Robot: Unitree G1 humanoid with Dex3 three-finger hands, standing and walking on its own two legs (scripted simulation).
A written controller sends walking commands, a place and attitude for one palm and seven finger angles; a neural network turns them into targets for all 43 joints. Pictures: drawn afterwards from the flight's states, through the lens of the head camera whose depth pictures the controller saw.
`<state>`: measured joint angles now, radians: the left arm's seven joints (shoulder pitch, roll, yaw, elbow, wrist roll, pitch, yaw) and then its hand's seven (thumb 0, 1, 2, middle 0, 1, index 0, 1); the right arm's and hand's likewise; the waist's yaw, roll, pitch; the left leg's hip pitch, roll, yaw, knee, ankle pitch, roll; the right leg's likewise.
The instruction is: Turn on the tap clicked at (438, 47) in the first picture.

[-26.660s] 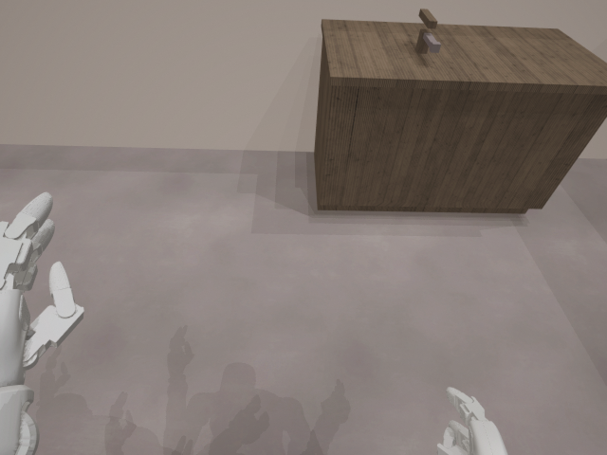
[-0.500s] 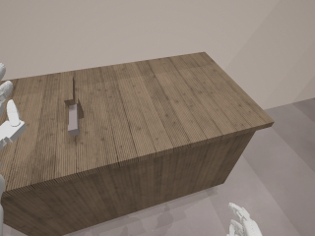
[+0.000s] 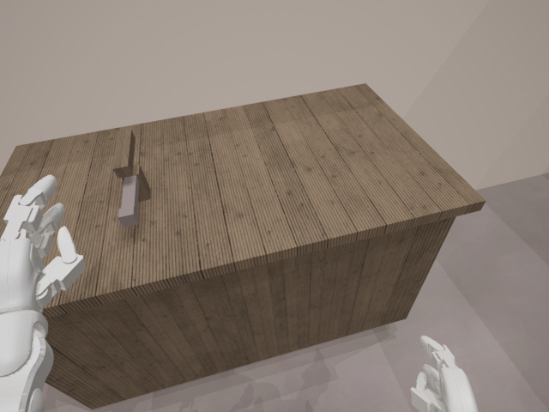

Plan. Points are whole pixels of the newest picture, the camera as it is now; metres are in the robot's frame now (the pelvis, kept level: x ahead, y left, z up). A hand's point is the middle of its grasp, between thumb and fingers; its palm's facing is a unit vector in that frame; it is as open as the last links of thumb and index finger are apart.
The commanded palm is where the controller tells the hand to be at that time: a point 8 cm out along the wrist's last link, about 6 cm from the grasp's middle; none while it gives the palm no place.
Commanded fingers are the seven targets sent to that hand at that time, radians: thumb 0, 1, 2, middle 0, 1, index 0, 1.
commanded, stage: turn the palm inward beside the body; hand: left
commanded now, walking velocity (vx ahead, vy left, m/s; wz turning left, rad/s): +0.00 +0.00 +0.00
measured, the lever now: (128, 216) +0.43 +0.33 +0.03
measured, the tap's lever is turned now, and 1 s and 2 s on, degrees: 0 0 0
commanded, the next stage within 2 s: reach beside the lever's end, fingers flat in 1.54 s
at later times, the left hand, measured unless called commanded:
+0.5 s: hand (79, 274) +0.23 +0.27 +0.14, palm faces +0.45 -0.87 -0.19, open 7.4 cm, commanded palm +0.17 +0.30 +0.16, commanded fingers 0.00 0.90 0.90 -0.20 -0.30 -0.20 -0.30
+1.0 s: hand (78, 297) +0.21 +0.26 +0.13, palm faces +0.50 -0.86 -0.12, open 7.4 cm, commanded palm +0.15 +0.30 +0.14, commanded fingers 0.00 0.90 0.90 -0.20 -0.30 -0.20 -0.30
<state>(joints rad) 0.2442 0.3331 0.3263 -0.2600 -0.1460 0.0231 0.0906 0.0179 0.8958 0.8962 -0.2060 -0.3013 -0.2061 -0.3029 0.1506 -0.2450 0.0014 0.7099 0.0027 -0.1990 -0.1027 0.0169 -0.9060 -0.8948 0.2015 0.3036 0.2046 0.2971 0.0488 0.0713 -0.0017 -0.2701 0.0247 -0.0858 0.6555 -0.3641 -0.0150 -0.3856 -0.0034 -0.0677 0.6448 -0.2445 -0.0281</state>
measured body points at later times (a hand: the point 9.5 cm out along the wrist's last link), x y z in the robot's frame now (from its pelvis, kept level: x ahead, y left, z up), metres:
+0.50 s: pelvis +0.04 +0.03 +0.00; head +0.03 +0.01 +0.45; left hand +0.20 +0.31 +0.16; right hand +0.24 -0.18 -0.07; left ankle +0.00 +0.17 -0.72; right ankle +0.07 -0.09 -0.72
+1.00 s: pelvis +0.03 +0.03 +0.00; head +0.01 +0.01 +0.45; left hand +0.18 +0.31 +0.14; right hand +0.23 -0.18 -0.07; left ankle +0.00 +0.17 -0.72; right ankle +0.07 -0.09 -0.72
